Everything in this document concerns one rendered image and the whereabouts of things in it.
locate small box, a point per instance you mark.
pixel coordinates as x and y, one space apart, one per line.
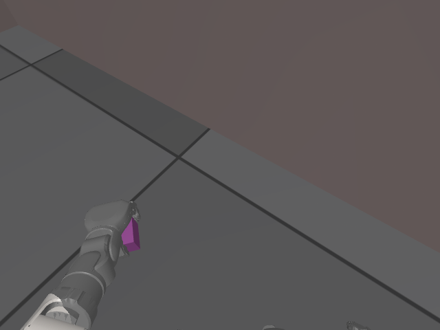
130 236

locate left robot arm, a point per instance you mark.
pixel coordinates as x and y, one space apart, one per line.
73 305

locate left robot hand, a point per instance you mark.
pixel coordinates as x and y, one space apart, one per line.
116 214

